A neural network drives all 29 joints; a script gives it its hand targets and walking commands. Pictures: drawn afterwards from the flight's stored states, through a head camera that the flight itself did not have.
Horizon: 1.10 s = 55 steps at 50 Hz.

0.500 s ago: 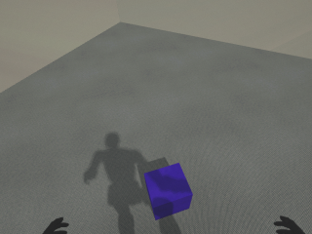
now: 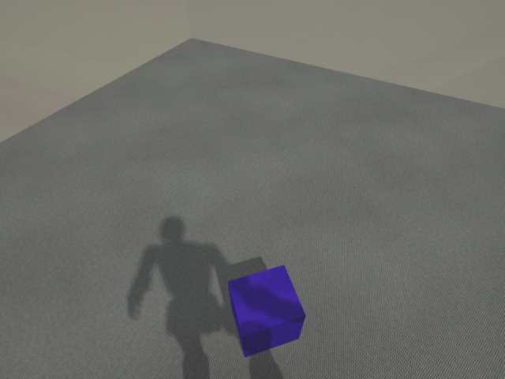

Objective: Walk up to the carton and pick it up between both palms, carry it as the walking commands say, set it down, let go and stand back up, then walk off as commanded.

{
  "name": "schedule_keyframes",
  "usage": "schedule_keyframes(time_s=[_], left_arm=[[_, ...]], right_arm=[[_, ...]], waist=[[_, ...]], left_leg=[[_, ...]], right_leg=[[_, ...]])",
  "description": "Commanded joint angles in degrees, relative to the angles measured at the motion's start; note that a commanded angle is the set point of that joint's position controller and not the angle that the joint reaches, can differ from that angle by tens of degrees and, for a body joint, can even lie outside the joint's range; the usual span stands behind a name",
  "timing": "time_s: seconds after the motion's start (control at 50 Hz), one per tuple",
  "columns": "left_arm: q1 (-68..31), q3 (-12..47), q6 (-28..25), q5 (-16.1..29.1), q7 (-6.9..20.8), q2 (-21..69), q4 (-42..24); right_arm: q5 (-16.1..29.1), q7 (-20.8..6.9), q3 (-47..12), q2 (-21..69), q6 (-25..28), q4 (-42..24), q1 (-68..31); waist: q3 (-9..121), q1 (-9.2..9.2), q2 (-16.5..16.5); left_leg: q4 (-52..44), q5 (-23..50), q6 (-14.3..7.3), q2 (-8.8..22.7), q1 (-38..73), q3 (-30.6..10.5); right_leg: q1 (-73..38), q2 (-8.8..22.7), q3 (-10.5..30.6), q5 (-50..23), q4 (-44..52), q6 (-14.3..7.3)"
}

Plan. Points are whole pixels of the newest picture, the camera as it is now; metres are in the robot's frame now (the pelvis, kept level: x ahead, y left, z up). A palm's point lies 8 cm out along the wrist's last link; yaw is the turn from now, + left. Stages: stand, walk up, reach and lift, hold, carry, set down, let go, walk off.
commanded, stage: walk up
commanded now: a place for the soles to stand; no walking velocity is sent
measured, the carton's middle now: (264, 311) +0.50 -0.01 -0.66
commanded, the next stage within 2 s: none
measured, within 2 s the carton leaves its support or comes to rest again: neither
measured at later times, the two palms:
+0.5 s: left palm out of the picture +0.10 +0.22 -0.11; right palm out of the picture +0.18 -0.42 -0.08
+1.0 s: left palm out of the picture +0.16 +0.19 -0.08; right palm (478, 283) +0.32 -0.42 -0.10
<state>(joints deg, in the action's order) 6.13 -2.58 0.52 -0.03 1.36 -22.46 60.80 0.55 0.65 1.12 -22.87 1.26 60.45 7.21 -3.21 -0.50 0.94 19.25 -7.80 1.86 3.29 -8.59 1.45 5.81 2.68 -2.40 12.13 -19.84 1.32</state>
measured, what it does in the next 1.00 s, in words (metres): steps to the right: right foot, then left foot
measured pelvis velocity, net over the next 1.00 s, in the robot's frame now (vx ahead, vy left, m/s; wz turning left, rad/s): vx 0.12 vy -0.15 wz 0.25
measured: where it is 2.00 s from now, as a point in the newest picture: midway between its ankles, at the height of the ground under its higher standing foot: outside the picture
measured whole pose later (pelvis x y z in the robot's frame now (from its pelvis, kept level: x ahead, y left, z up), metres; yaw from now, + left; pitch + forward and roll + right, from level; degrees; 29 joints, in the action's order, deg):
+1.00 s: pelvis +0.12 -0.15 -0.01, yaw +14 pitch -2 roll +0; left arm 7.4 -0.2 -0.3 0.9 0.6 -24.8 47.9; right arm 1.6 0.5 -0.1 -25.4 0.0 50.7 6.1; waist -4.3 0.6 -1.1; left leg 26.4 -13.4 1.4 -0.1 -10.7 -4.1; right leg 6.9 1.3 -6.1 16.6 -25.8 -0.7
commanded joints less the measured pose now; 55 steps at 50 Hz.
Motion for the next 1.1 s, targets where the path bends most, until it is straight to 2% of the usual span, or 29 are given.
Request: schedule_keyframes(time_s=[0.0, 0.02, 0.06, 0.12, 0.18, 0.2, 0.22, 0.24, 0.26, 0.28, 0.3, 0.32, 0.36, 0.42, 0.46, 0.48, 0.5, 0.52, 0.54, 0.56, 0.58, 0.62, 0.66, 0.7, 0.74, 0.78, 0.86, 0.98, 1.08], left_arm=[[-4.51, -5.63, 1.44, -3.88, 2.68, -10.84, -12.67], [-4.31, -5.88, 1.93, -4.55, 3.2, -9.78, -15.66], [-2.23, -6.49, 2.19, -4.56, 4.04, -9.62, -19.28], [1.98, -6.97, 2.61, -4.46, 5.04, -10.0, -22.19], [4.64, -7.17, 3.26, -4.27, 5.56, -10.36, -25.25], [7.96, -7.24, 3.34, -3.85, 5.46, -10.23, -25.37], [12.91, -7.45, 3.03, -3.69, 5.01, -10.56, -24.05], [19.14, -8.42, 2.64, -3.96, 4.01, -14.47, -22.64], [17.63, -8.74, 2.25, -4.25, 3.4, -19.05, -25.46], [10.98, -8.78, 2.2, -4.03, 3.1, -19.37, -29.34], [8.63, -8.62, 2.42, -3.51, 2.87, -17.78, -30.67], [8.13, -8.17, 2.61, -3.17, 2.47, -16.19, -30.47], [6.23, -7.27, 2.86, -3.06, 1.54, -14.88, -30.34], [5.38, -5.55, 2.0, -1.86, 0.82, -13.81, -31.7], [4.27, -4.41, 1.39, -0.8, 0.55, -12.72, -31.26], [5.99, -3.56, 0.98, -0.29, 0.41, -11.13, -30.34], [7.89, -2.69, 0.66, 0.41, 0.37, -8.77, -29.38], [9.87, -2.56, 0.76, 0.88, 0.57, -8.57, -28.94], [8.47, -2.88, 1.07, 0.61, 0.02, -10.26, -28.52], [8.79, -3.8, 1.38, 0.55, -0.39, -12.74, -27.57], [8.32, -3.34, 1.06, 0.6, -0.5, -12.02, -26.99], [10.9, -2.39, -0.33, 0.52, -0.69, -11.12, -24.68], [10.29, -2.39, -1.34, 0.38, -1.03, -14.18, -23.14], [3.85, -2.12, -1.68, 0.67, -0.96, -14.82, -23.42], [3.7, -1.43, -1.6, 0.82, -0.83, -12.91, -22.03], [4.95, -1.29, -1.76, 1.09, -1.12, -13.4, -19.79], [2.9, -0.82, -1.75, 0.93, -1.13, -13.2, -17.12], [0.26, -0.65, -1.48, 0.99, -1.26, -12.81, -14.01], [-1.76, -1.07, -1.21, 0.68, -1.25, -12.79, -12.17]], right_arm=[[-2.85, 3.8, 6.74, -20.97, 0.2, -4.12, 13.06], [-3.61, 4.49, 7.25, -21.43, 0.6, -6.39, 13.58], [-3.88, 5.14, 8.02, -20.35, 1.53, -10.87, 11.18], [-3.78, 5.03, 8.5, -19.93, 1.75, -16.19, 9.59], [-3.63, 4.63, 8.53, -19.67, 1.15, -19.75, 9.73], [-3.42, 4.59, 8.6, -20.14, 0.87, -20.99, 8.46], [-3.24, 4.47, 7.83, -17.96, 0.44, -21.7, 7.38], [-3.11, 4.53, 6.21, -11.96, 0.32, -22.29, 8.64], [-2.22, 5.01, 4.74, -7.22, 0.27, -24.32, 9.7], [-1.08, 5.87, 5.22, -10.4, -0.14, -25.0, 11.37], [-0.31, 6.01, 6.11, -13.87, -0.18, -24.83, 14.43], [0.04, 5.6, 6.49, -15.36, 0.06, -24.67, 16.03], [0.09, 4.46, 6.08, -14.75, 0.5, -22.89, 19.92], [-0.63, 2.58, 4.94, -14.14, 0.53, -23.63, 19.94], [-0.95, 1.94, 4.36, -12.7, 0.46, -24.31, 18.03], [-0.95, 1.93, 4.38, -12.76, 0.63, -24.87, 16.35], [-1.6, 2.1, 4.66, -14.77, 0.96, -25.8, 12.95], [-1.36, 2.16, 4.49, -16.14, 1.48, -26.96, 9.32], [-0.43, 2.21, 4.14, -15.72, 1.63, -26.36, 10.12], [0.03, 2.08, 4.35, -16.61, 1.88, -25.18, 10.88], [-0.24, 1.79, 4.02, -15.75, 2.16, -24.77, 10.12], [0.16, 1.2, 3.5, -14.47, 1.87, -24.6, 6.98], [1.53, 0.62, 2.63, -13.17, 1.39, -23.65, 4.49], [1.56, 0.15, 1.66, -11.66, 1.08, -22.15, 5.61], [1.3, 0.16, 2.1, -12.63, 0.56, -20.49, 3.75], [1.25, 0.13, 2.16, -13.07, 0.42, -18.6, 2.2], [1.15, 0.21, 1.61, -12.11, -0.07, -14.85, 0.73], [0.88, 0.44, 1.32, -11.83, -0.72, -10.08, -1.74], [0.53, 0.65, 1.15, -11.51, -0.87, -7.22, -2.06]], waist=[[-3.09, -4.39, -7.25], [-3.14, -3.67, -6.2], [-2.48, -1.0, -4.66], [-0.88, 0.05, -9.79], [0.12, 0.61, -10.0], [0.21, 2.63, -10.24], [1.5, 5.46, -5.52], [4.34, 9.58, 10.74], [2.31, 10.33, 21.62], [-0.89, 6.71, 15.47], [-3.07, 5.28, 12.31], [-3.25, 3.94, 8.84], [-0.86, 1.26, 9.73], [0.64, 0.5, 6.09], [0.41, -1.49, 3.19], [0.85, -2.19, 0.85], [1.01, -1.6, -6.1], [0.68, 0.57, -9.32], [-1.82, 0.84, -5.22], [-1.58, 0.1, -5.73], [-1.89, 0.17, -6.96], [2.18, 1.7, -8.26], [6.97, 1.46, -4.34], [6.08, -1.11, -3.12], [5.07, -0.33, -2.25], [5.54, 0.68, -0.58], [5.74, 0.7, 2.02], [5.95, 1.03, 3.16], [5.27, 0.79, 2.7]], left_leg=[[-8.45, -31.64, -14.15, 15.62, 4.66, -23.09], [-8.76, -32.98, -16.12, 18.5, 4.06, -26.59], [-6.85, -30.14, -15.68, 18.19, 0.77, -25.13], [-4.71, -27.32, -14.12, 14.23, -3.19, -19.6], [-2.11, -25.52, -13.02, 12.59, -11.21, -15.2], [0.91, -25.9, -11.71, 11.15, -16.76, -12.19], [10.07, -26.61, -9.6, 7.13, -23.91, -7.21], [27.87, -29.2, -6.82, -1.77, -29.26, -1.49], [42.0, -32.85, -3.5, -7.97, -34.13, -2.64], [47.29, -29.33, -3.46, -5.78, -32.27, -6.57], [48.16, -26.59, -3.97, -3.96, -29.59, -5.46], [44.91, -23.45, -4.24, -2.34, -27.24, -6.6], [35.36, -20.08, -3.49, -0.89, -20.66, -2.87], [24.8, -12.22, -3.11, -1.85, -9.07, -0.08], [13.79, -4.58, -4.0, -3.14, 1.59, 0.64], [7.63, -3.82, -4.57, -1.34, 3.99, -3.06], [1.58, -7.38, -6.63, 6.05, 2.25, -16.85], [-1.74, -7.96, -9.46, 13.32, -2.08, -30.0], [-1.5, -6.03, -10.99, 14.48, -2.86, -29.24], [0.0, -3.84, -13.56, 15.27, -3.49, -28.44], [1.7, 4.01, -13.43, 14.14, -1.39, -25.16], [6.88, 19.46, -10.47, 9.73, -1.14, -14.85], [12.43, 18.53, -4.93, 4.27, -1.54, -8.33], [9.59, 10.96, -3.63, 1.67, -0.8, -8.24], [7.67, 11.85, -4.64, 3.24, 0.02, -9.11], [9.19, 17.72, -4.46, 3.5, 0.74, -9.22], [8.63, 16.38, -3.88, 2.62, 0.38, -7.73], [6.64, 12.93, -3.34, 1.77, -0.11, -7.12], [5.27, 9.77, -2.73, 1.27, -0.85, -7.2]], right_leg=[[23.35, -0.13, 2.09, 18.12, -20.78, -3.03], [27.78, 2.23, 6.19, 17.26, -28.33, -2.59], [28.27, 4.67, 9.93, 15.5, -31.71, -2.54], [23.84, 3.99, 7.69, 14.7, -29.17, -1.59], [14.61, 2.77, 4.67, 11.91, -24.52, -1.69], [7.06, 2.42, 2.97, 8.04, -19.69, -2.43], [-3.58, 0.37, 2.12, 4.62, -13.52, -2.82], [-9.62, 2.54, 6.59, 12.37, -4.69, -3.89], [-1.09, 15.34, 26.34, 27.23, 6.4, -8.77], [5.63, 17.22, 31.53, 33.38, 9.14, -14.17], [7.84, 16.87, 28.2, 31.36, 8.85, -16.22], [8.2, 14.88, 22.77, 24.86, 5.38, -15.41], [8.21, 12.31, 15.35, 21.02, 2.47, -13.4], [12.95, 11.85, 11.31, 16.64, -0.27, -11.51], [17.88, 11.49, 7.93, 13.03, -4.12, -8.62], [18.04, 11.53, 6.55, 9.56, -7.6, -6.25], [18.29, 9.01, 3.61, 9.55, -14.04, -2.78], [17.82, 2.5, 2.38, 13.99, -18.97, -0.04], [18.35, 1.26, 3.92, 19.79, -20.77, -0.79], [15.55, 2.06, 4.86, 20.35, -21.66, -1.59], [15.83, 1.9, 5.36, 18.63, -19.42, -2.1], [6.9, 3.09, 4.86, 4.65, -9.54, -2.22], [-0.99, 6.82, 8.1, -15.23, -3.9, -3.25], [2.59, 8.39, 8.69, -15.05, -4.83, -4.56], [2.24, 6.48, 5.03, -12.36, -5.43, -3.11], [0.34, 6.92, 4.75, -17.44, -3.51, -3.12], [-1.43, 7.18, 2.81, -23.21, -3.52, -3.28], [-2.4, 7.79, 2.13, -20.24, -1.49, -3.31], [-2.12, 8.12, 1.67, -11.96, 0.73, -3.99]])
